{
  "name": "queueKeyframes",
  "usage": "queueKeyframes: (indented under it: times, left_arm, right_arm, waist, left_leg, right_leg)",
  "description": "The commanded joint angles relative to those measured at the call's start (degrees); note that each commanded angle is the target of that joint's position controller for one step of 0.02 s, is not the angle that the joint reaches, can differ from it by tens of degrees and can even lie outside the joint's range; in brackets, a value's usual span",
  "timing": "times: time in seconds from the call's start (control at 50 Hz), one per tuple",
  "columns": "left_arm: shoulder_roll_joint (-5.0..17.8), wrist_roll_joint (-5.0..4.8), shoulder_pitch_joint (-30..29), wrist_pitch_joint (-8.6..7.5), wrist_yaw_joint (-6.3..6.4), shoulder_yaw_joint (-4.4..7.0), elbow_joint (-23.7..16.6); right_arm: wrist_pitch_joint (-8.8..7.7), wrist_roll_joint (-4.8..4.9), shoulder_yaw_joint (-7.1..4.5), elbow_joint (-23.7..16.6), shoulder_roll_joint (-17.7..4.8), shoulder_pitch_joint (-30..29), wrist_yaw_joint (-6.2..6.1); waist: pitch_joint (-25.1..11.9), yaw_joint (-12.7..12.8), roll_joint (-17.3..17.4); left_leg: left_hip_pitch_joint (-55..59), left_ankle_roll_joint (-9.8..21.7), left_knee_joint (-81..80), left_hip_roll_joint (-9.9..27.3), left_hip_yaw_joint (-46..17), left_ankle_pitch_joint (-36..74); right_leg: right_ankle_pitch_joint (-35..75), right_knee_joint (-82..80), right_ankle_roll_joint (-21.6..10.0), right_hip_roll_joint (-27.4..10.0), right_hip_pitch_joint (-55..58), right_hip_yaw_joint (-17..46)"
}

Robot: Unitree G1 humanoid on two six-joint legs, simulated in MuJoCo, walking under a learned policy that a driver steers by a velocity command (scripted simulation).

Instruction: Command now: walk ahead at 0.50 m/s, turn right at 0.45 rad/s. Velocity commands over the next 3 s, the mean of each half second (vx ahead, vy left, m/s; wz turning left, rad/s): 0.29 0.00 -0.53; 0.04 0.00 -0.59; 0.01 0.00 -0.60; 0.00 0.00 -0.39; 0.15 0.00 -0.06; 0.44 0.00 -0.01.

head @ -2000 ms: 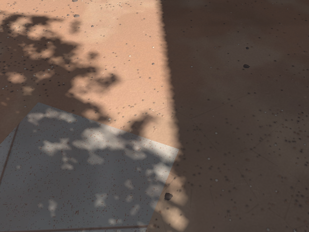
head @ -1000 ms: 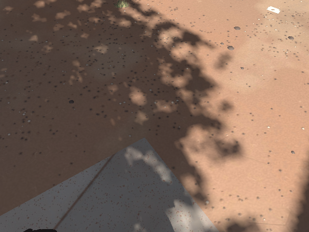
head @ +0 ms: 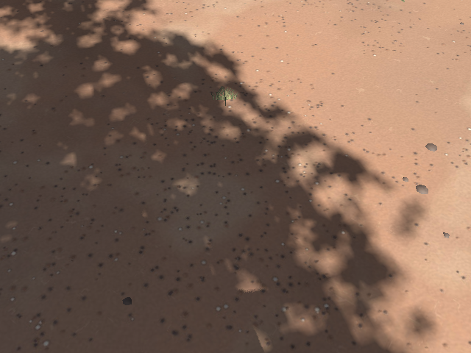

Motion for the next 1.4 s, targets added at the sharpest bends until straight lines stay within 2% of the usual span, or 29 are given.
queueKeyframes:
  times: [0.02,0.1,0.16,0.24,0.26,0.28,0.3,0.32,0.34,0.38,0.4,0.46,0.62,0.72,0.74,0.76,0.78,0.8,0.82,0.86,0.94,1.08,1.14,1.16,1.18,1.2,1.22,1.26,1.4]
  left_arm:
    - [1.24,0.23,0.82,-0.07,-0.32,0.36,-3.55]
    - [-0.26,0.43,-7.02,-0.6,-1.92,-0.52,-6.27]
    - [-0.33,1.04,-11.53,-0.71,-3.1,-0.62,-9.23]
    - [3.91,1.19,-3.68,-0.31,-3.97,1.65,-9.56]
    - [6.56,1.23,3.69,-0.3,-3.37,3.17,-7.81]
    - [10.84,1.38,8.49,0.15,-1.86,4.6,-7.07]
    - [16.25,2.13,5.59,0.57,-0.72,4.67,-8.7]
    - [14.15,2.6,5.87,0.07,-1.46,4.04,-11.52]
    - [10.96,2.01,2.89,-0.14,-1.92,3.42,-11.99]
    - [6.93,0.34,-2.87,0.09,-1.34,2.3,-11.87]
    - [6.51,0.91,-4.57,0.38,-0.96,2.14,-12.38]
    - [7.58,2.15,-5.6,0.64,-0.28,2.53,-12.73]
    - [8.46,1.29,-5.54,3.25,1.82,2.92,-13.06]
    - [7.48,0.55,-5.88,4.03,1.64,2.68,-13.43]
    - [6.36,0.26,-5.35,4.2,1.76,2.34,-13.49]
    - [3.12,0.88,-2.11,4.26,1.65,1.48,-13.45]
    - [4.92,0.52,-3.21,3.69,1.57,2.05,-15.64]
    - [9.58,1.45,-1.2,3.19,1.4,3.39,-14.34]
    - [10.86,0.74,-0.45,3.5,1.27,4.15,-12.61]
    - [8.23,0.66,0.21,4.87,1.69,3.8,-11.11]
    - [4.02,-0.07,-5.19,5.18,1.13,2.27,-13.72]
    - [4.35,0.36,-5.85,5.42,-0.51,2.08,-15.22]
    - [4.61,0.45,-0.89,5.53,-0.87,2.9,-13.43]
    - [7.18,0.51,1.21,5.39,-0.33,3.84,-13.07]
    - [15.01,0.87,2.36,5.07,0.72,5.4,-14.42]
    - [13.57,3.09,2.97,3.66,0.02,4.67,-15.08]
    - [11.75,3.3,1.23,2.52,-0.22,4.0,-14.57]
    - [8.53,1.25,-3.98,2.06,0.45,3.04,-14.36]
    - [8.53,1.13,-4.53,2.91,1.99,2.61,-13.94]
  right_arm:
    - [-1.43,-0.16,-1.79,-2.97,-7.29,-4.24,-0.62]
    - [-0.62,0.39,-2.33,-1.3,-9.6,-1.9,-1.3]
    - [0.98,1.06,-2.69,-0.12,-10.93,-0.59,-1.81]
    - [3.1,2.74,-3.53,-0.75,-13.48,-2.16,-2.94]
    - [3.35,3.04,-3.26,-1.2,-12.73,-3.18,-3.03]
    - [2.84,1.72,-2.39,-1.77,-10.51,-0.99,-2.78]
    - [2.04,-2.14,-0.23,-3.24,-3.31,5.52,-1.7]
    - [1.2,-0.27,-0.36,-2.88,-7.92,6.47,-0.86]
    - [1.25,1.98,-1.27,-4.18,-10.81,-0.7,-0.79]
    - [2.28,0.96,-1.14,-4.67,-9.73,-4.56,-2.24]
    - [3.1,0.61,-1.4,-4.8,-10.2,-3.86,-2.63]
    - [4.23,0.08,-1.01,-4.36,-8.09,-1.87,-3.03]
    - [4.97,0.72,-0.6,-6.46,-7.29,-9.13,-2.81]
    - [3.16,1.13,-1.33,-6.39,-7.98,-6.97,-1.7]
    - [2.94,0.81,-1.92,-5.95,-9.38,-5.28,-1.66]
    - [3.27,-0.19,-2.78,-6.64,-13.41,-5.23,-2.01]
    - [3.98,-2.19,-3.37,-6.11,-15.81,-5.65,-1.95]
    - [3.89,-1.83,-2.78,-7.48,-12.77,-7.05,-2.04]
    - [4.0,-1.14,-2.02,-8.22,-9.81,-9.23,-2.34]
    - [4.46,0.4,-1.57,-8.69,-8.12,-11.29,-2.73]
    - [5.76,-0.12,-1.95,-7.99,-9.1,-8.2,-3.46]
    - [6.24,1.29,-3.61,-7.38,-12.9,-8.53,-2.31]
    - [6.0,2.77,-3.51,-6.41,-11.96,-8.83,-2.15]
    - [5.78,2.05,-2.98,-5.19,-9.61,-5.67,-1.87]
    - [5.63,-1.53,-1.35,-7.87,-5.29,-5.85,-1.45]
    - [5.36,-0.71,-2.1,-9.69,-7.91,-12.45,-2.14]
    - [5.56,0.7,-2.75,-9.64,-9.75,-13.7,-2.48]
    - [5.94,0.56,-3.21,-8.06,-9.87,-12.01,-3.23]
    - [5.62,0.74,-2.43,-8.16,-7.15,-11.53,-2.66]
  waist:
    - [0.96,1.81,6.63]
    - [3.14,-1.23,5.06]
    - [4.53,-2.19,4.96]
    - [-2.82,3.26,8.63]
    - [-6.68,7.38,7.12]
    - [-10.78,9.17,0.39]
    - [-16.31,1.57,-13.91]
    - [-30.34,5.02,-6.57]
    - [-23.78,6.39,-0.46]
    - [-10.53,2.99,3.94]
    - [-8.59,1.13,2.63]
    - [-8.85,-0.69,0.05]
    - [-8.14,1.88,-4.26]
    - [-8.05,0.58,-6.33]
    - [-8.07,0.05,-4.87]
    - [-9.59,2.34,6.12]
    - [-5.55,3.36,21.33]
    - [-6.14,2.89,17.01]
    - [-5.61,3.29,12.59]
    - [-4.06,3.26,10.27]
    - [-4.02,0.07,13.17]
    - [-5.9,-0.69,15.23]
    - [-6.02,2.44,12.85]
    - [-6.72,2.51,5.69]
    - [-7.16,0.72,-14.88]
    - [-9.53,5.77,-11.53]
    - [-7.53,5.03,-6.38]
    - [-5.14,2.42,-3.26]
    - [-6.25,2.12,-4.53]
  left_leg:
    - [0.96,8.24,-11.12,15.81,-7.23,12.37]
    - [3.33,7.14,-11.57,15.68,-1.16,13.96]
    - [7.25,5.92,-6.58,16.22,2.25,27.47]
    - [11.18,2.84,10.64,15.88,3.91,50.71]
    - [8.06,0.88,21.3,13.69,4.88,47.47]
    - [-3.51,-2.89,37.27,9.94,5.18,27.15]
    - [-24.91,-6.91,58.3,0.03,1.18,-30.28]
    - [-27.69,-6.93,66.54,-1.6,-12.46,-31.68]
    - [-30.45,-5.73,65.01,1.2,-13.84,-25.54]
    - [-31.17,-5.74,56.26,4.77,-12.53,-17.23]
    - [-27.36,-5.83,53.18,5.3,-12.88,-15.21]
    - [-21.71,-6.99,45.38,3.77,-11.63,-12.8]
    - [-19.17,-8.09,27.8,0.88,-13.62,-4.93]
    - [-10.72,-5.39,9.66,-0.21,-12.91,-2.59]
    - [-5.23,-3.89,3.55,2.95,-14.11,3.26]
    - [1.27,0.77,1.46,15.37,-24.18,10.21]
    - [0.09,10.63,-1.04,23.64,-37.29,20.0]
    - [-0.43,13.76,-0.22,25.84,-37.36,21.73]
    - [-0.86,11.46,1.31,22.2,-30.35,21.24]
    - [0.06,7.94,2.6,17.02,-22.04,19.47]
    - [3.79,9.0,1.44,15.44,-15.1,20.47]
    - [2.84,9.12,2.77,19.15,-11.14,19.6]
    - [-1.21,4.42,9.51,17.59,-7.37,14.49]
    - [-8.31,-0.22,17.65,14.51,-2.91,5.95]
    - [-26.3,-6.63,36.53,6.18,1.72,-24.59]
    - [-30.49,-7.32,46.93,2.38,-7.93,-29.47]
    - [-30.87,-6.68,50.77,3.59,-10.33,-25.54]
    - [-31.0,-6.32,48.48,4.63,-11.47,-16.83]
    - [-24.72,-8.16,35.13,1.36,-11.54,-8.84]
  right_leg:
    - [8.62,-5.42,0.51,-2.21,-3.84,2.98]
    - [16.02,-17.77,-0.49,-1.37,-2.3,-1.52]
    - [14.25,-24.1,-1.66,0.27,-1.49,-5.04]
    - [5.6,-26.96,-5.42,6.56,10.58,-9.39]
    - [10.68,-31.9,-7.29,8.63,20.76,-9.28]
    - [29.8,-33.66,-10.25,3.45,35.11,-0.98]
    - [60.66,-26.72,-19.94,-11.14,52.66,20.61]
    - [48.59,-33.36,-27.35,-17.44,55.95,34.91]
    - [39.61,-36.61,-24.36,-13.88,50.29,27.94]
    - [27.89,-40.09,-18.85,-8.31,34.25,19.37]
    - [26.62,-41.64,-18.02,-6.77,27.64,17.49]
    - [31.1,-42.35,-17.39,-4.29,20.21,14.09]
    - [4.17,-42.22,-13.28,-0.87,18.53,19.05]
    - [11.18,-36.22,-11.04,0.02,22.27,24.31]
    - [7.4,-33.34,-8.71,2.26,19.92,23.08]
    - [-9.98,-22.31,-5.21,7.7,13.98,15.84]
    - [-24.69,-11.74,-1.98,15.16,2.11,5.02]
    - [-23.97,0.23,0.4,10.88,1.07,5.92]
    - [-20.02,4.67,1.49,9.96,1.16,5.48]
    - [-14.37,9.07,3.68,8.88,-0.7,3.86]
    - [-10.43,0.57,5.53,6.6,-0.52,-1.11]
    - [-9.72,-19.64,2.82,4.58,12.79,-6.27]
    - [1.39,-35.76,-1.61,6.69,23.57,-7.94]
    - [11.56,-39.97,-4.11,3.82,32.1,-1.71]
    - [35.6,-39.02,-12.09,-12.57,41.52,20.66]
    - [34.09,-40.78,-21.22,-17.13,35.77,26.37]
    - [28.85,-41.73,-19.82,-14.02,33.84,21.52]
    - [21.33,-41.62,-14.25,-8.45,31.61,15.86]
    - [17.05,-41.07,-13.69,-4.63,29.94,16.17]
Next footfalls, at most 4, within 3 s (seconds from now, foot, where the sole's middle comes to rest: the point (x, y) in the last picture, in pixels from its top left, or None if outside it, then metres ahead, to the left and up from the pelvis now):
0.28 right None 0.30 -0.15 -0.78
0.74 left None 0.39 0.06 -0.78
1.16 right None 0.21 -0.15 -0.78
1.62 left None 0.39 -0.02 -0.78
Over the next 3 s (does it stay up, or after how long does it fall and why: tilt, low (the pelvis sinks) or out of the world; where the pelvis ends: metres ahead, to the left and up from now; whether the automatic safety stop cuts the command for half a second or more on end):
stays up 0.40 -0.31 -0.03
